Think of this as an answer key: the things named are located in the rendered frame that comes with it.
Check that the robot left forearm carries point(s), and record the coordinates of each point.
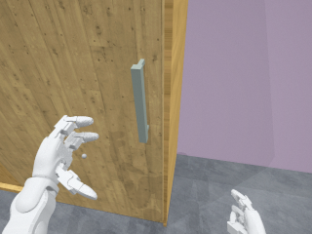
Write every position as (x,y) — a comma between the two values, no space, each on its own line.
(32,208)

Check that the right robot hand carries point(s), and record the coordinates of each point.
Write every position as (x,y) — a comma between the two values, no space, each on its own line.
(249,219)

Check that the left robot hand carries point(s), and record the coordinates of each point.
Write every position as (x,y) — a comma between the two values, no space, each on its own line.
(54,149)

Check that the handle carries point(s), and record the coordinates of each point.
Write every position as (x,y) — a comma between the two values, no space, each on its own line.
(139,98)

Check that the wardrobe door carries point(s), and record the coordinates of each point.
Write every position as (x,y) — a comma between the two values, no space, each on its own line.
(6,177)
(74,58)

